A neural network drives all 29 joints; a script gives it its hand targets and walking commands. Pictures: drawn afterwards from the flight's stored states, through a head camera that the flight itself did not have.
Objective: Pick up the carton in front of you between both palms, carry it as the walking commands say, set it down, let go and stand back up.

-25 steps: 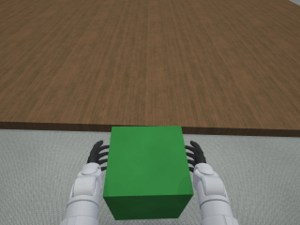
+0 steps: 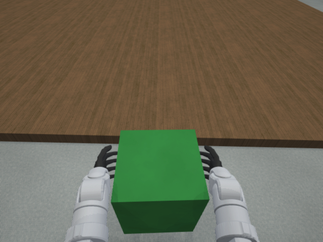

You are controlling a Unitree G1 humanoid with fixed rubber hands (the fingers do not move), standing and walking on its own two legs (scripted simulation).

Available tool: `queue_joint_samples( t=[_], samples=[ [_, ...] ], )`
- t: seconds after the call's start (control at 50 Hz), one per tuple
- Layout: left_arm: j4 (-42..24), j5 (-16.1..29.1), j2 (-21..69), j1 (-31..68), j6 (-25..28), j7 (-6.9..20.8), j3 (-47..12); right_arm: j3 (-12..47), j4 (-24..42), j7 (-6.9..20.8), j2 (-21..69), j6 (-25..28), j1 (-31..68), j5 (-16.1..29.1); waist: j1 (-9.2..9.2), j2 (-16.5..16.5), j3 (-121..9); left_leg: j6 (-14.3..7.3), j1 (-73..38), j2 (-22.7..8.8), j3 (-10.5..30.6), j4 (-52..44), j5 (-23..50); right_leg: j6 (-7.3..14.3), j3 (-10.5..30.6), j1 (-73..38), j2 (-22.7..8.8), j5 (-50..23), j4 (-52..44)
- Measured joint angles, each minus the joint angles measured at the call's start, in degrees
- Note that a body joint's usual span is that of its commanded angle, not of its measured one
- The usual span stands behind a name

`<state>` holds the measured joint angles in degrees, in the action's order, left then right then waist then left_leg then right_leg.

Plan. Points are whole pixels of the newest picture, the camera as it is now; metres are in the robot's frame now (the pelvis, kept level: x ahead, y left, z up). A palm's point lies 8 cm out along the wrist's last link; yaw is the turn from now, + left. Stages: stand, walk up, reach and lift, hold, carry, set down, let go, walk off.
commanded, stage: reach and lift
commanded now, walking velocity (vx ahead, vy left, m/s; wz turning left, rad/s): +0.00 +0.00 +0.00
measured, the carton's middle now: (158, 183) +0.31 +0.00 -0.05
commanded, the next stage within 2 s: hold in 0.56 s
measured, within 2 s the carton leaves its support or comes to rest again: neither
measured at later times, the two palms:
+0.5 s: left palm (101, 170) +0.30 +0.15 +0.04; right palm (216, 169) +0.30 -0.15 +0.04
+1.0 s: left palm (99, 170) +0.29 +0.15 +0.05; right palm (218, 169) +0.29 -0.15 +0.05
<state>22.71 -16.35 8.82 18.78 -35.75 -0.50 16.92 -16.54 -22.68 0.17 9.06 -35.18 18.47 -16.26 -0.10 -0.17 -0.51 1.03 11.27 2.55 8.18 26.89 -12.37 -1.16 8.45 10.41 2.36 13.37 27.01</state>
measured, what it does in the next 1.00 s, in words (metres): stands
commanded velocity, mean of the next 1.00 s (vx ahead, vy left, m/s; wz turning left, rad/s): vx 0.00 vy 0.00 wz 0.00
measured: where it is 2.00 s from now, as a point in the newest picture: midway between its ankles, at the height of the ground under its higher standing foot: outside the picture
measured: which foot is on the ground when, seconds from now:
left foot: down 0.00-1.00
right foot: down 0.00-1.00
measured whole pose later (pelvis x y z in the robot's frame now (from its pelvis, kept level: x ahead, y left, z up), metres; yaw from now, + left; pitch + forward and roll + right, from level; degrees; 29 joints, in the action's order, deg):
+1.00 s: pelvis +0.00 +0.00 +0.01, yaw +0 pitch -7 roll +0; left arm 14.2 -15.6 8.9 15.8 -43.6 -0.4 13.5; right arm -13.3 -14.3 0.6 8.8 -43.3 15.7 -15.5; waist -0.1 -0.2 0.6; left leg 0.9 4.6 2.1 7.9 22.1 -10.7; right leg -1.0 8.0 3.7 2.0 11.6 22.0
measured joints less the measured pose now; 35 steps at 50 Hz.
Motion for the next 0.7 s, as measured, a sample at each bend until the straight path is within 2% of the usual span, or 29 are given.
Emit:
queue_joint_samples(
  t=[0.58, 0.7],
  samples=[
    [-6.8, 1.3, -0.4, -4.8, -4.4, -0.4, -4.3, 4.2, 6.7, -0.1, -0.6, -4.6, -4.5, 1.2, -0.02, 0.0, -0.1, -0.1, -5.4, -0.5, 0.0, -4.9, 0.9, 0.3, -0.3, -5.5, -0.3, -1.0, -5.0],
    [-10.7, 2.4, -0.6, -6.1, -6.5, -0.6, -5.8, 5.7, 10.7, -0.5, -0.9, -6.8, -5.9, 2.4, -0.07, 0.0, -0.2, -0.1, -6.8, -0.6, 0.0, -6.1, 1.5, 0.3, -0.4, -6.9, -0.4, -1.6, -6.2]
  ],
)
